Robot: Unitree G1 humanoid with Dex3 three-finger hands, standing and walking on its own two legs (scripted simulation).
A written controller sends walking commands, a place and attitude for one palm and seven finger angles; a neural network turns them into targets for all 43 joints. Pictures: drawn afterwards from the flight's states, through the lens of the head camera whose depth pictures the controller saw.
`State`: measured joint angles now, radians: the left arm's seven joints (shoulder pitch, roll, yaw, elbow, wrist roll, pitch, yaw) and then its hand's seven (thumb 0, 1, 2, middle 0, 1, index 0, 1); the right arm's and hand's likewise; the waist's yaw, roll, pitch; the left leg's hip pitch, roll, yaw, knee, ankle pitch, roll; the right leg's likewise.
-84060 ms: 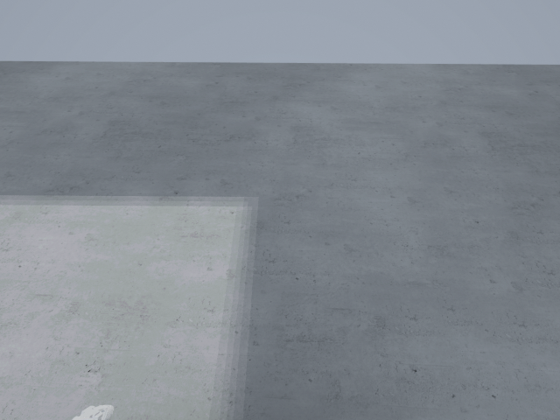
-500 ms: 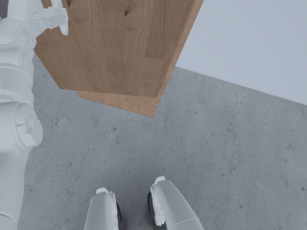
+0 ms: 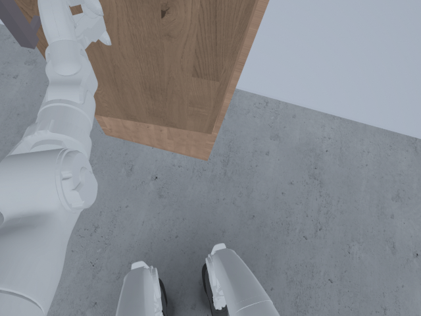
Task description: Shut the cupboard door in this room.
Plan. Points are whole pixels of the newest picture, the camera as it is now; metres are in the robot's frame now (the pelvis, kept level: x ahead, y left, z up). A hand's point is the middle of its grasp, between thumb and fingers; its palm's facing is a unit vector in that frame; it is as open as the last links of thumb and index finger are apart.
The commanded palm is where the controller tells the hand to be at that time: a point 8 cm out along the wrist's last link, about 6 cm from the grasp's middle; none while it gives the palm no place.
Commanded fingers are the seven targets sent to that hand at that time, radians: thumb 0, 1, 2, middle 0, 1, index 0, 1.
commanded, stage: pull the fist back off the door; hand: left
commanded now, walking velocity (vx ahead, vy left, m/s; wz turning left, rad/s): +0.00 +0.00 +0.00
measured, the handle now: out of the picture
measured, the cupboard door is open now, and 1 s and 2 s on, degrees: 6 6 6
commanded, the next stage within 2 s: draw the hand back to the body in 0.56 s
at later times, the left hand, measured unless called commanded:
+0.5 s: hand (104, 64) +0.52 +0.08 +0.09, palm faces +0.10 -0.99 -0.03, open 3.1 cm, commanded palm +0.49 +0.12 +0.09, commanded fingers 0.00 0.90 0.90 -1.30 -1.50 -1.30 -1.50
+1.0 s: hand (55, 90) +0.45 +0.12 +0.14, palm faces +0.14 -0.99 -0.04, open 3.1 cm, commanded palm +0.40 +0.17 +0.15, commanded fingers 0.00 0.90 0.90 -1.30 -1.50 -1.30 -1.50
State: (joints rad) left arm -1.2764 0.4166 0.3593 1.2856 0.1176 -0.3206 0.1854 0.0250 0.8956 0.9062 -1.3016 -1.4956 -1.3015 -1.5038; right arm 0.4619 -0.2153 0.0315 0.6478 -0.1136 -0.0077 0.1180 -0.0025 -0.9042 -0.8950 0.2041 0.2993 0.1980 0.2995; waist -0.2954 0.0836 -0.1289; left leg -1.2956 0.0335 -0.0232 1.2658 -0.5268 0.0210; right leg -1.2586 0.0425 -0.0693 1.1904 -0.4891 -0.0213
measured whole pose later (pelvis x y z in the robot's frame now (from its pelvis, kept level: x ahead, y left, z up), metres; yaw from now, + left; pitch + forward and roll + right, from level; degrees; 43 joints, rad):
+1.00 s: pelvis +0.02 -0.01 +0.07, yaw +1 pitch +16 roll +0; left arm -0.52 0.18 0.20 0.76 -0.10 -0.41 0.08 0.02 0.90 0.90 -1.30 -1.50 -1.30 -1.50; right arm 0.41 -0.23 -0.01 0.61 0.00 0.06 0.02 0.00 -0.91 -0.90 0.20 0.30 0.20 0.30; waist -0.09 0.05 -0.12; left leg -0.77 0.02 0.02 0.93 -0.44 0.01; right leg -0.77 0.03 -0.02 0.92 -0.43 -0.03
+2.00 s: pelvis +0.04 +0.00 +0.12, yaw +4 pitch -3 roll +0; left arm 0.49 0.36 0.36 -0.38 -0.07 -0.08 0.11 0.02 0.89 0.90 -0.31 -0.40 -0.31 -0.41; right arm 0.22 -0.24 0.01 0.63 0.02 -0.08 -0.08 0.01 -0.90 -0.90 0.20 0.30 0.20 0.30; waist 0.07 0.09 -0.03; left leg -0.12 -0.03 0.00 0.44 -0.27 0.03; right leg -0.10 -0.01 -0.04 0.43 -0.27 0.00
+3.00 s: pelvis -0.03 +0.02 +0.11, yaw +3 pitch +1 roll -1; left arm 0.56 0.42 0.42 -0.45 -0.04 -0.18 0.14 0.02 0.89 0.90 -0.22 -0.30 -0.22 -0.31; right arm 0.21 -0.23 0.00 0.55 0.02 0.00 -0.10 0.01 -0.90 -0.90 0.20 0.30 0.20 0.30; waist 0.01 0.02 -0.03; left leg -0.36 -0.03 0.01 0.58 -0.23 0.06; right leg -0.33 -0.01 -0.03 0.52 -0.20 0.02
